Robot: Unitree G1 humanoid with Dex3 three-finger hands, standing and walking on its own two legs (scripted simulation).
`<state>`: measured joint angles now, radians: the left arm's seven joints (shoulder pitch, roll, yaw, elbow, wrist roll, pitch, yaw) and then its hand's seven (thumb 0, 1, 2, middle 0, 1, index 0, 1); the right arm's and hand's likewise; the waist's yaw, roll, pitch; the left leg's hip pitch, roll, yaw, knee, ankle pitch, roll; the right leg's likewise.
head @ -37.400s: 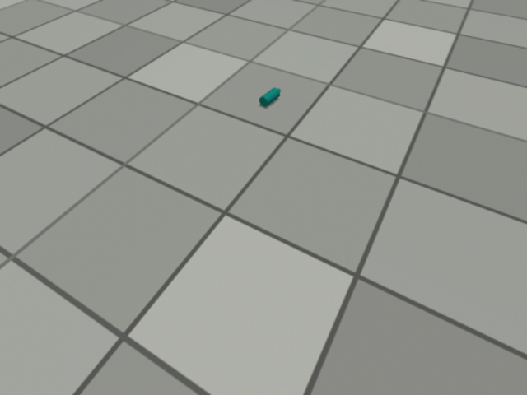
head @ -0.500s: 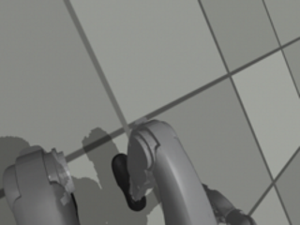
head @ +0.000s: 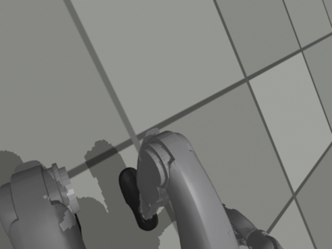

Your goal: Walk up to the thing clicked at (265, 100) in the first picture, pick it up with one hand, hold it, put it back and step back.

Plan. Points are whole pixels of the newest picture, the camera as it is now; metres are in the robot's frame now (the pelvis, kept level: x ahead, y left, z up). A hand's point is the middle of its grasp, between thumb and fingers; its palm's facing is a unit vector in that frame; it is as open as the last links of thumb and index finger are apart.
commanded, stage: open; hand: left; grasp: from above
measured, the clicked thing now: out of the picture +0.43 +0.36 -0.27
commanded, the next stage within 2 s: withdraw in 0.72 s
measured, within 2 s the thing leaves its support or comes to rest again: rests again in 0.22 s
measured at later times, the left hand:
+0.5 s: hand out of the picture +0.42 +0.38 -0.24, palm faces -0.45 -0.15 -0.88, open 11.4 cm
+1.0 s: hand out of the picture +0.43 +0.39 -0.23, palm faces -0.38 -0.15 -0.91, open 13.3 cm
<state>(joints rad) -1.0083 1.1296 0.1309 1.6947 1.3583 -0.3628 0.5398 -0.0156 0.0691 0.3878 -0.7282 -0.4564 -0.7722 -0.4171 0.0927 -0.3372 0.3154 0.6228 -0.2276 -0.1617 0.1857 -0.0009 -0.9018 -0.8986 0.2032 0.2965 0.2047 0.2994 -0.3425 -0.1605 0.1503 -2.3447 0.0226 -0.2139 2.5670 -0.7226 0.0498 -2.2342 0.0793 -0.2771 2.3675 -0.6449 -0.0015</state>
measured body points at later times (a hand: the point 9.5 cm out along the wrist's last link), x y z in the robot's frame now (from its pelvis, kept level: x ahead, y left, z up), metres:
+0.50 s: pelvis +0.00 +0.00 +0.00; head +0.27 +0.15 +0.33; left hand +0.44 +0.38 -0.19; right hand +0.09 -0.25 -0.05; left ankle +0.06 +0.11 -0.27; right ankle +0.12 -0.10 -0.27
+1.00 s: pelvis +0.00 +0.00 +0.00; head +0.26 +0.16 +0.34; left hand +0.44 +0.39 -0.17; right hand +0.09 -0.25 -0.04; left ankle +0.06 +0.11 -0.27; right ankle +0.12 -0.10 -0.27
